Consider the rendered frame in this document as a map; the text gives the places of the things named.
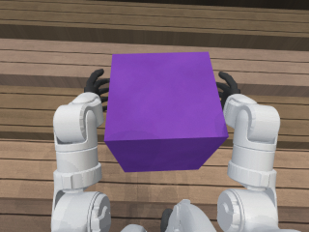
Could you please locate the robot right upper arm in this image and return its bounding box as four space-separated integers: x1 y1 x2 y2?
216 188 301 232

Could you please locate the right robot shin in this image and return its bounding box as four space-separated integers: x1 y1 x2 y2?
165 199 191 232

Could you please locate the robot left upper arm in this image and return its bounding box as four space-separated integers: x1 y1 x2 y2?
51 191 111 232

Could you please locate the left robot forearm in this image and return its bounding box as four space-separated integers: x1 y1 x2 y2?
50 92 104 231

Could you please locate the robot right hand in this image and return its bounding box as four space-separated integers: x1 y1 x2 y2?
215 72 240 111

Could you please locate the right robot forearm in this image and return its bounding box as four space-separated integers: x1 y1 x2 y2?
223 94 281 219

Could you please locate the right robot thigh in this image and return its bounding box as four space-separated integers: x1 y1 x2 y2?
172 203 217 232

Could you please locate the carton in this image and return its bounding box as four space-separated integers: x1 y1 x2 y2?
103 51 229 173

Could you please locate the robot left hand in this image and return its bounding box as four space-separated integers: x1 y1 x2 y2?
84 69 110 111

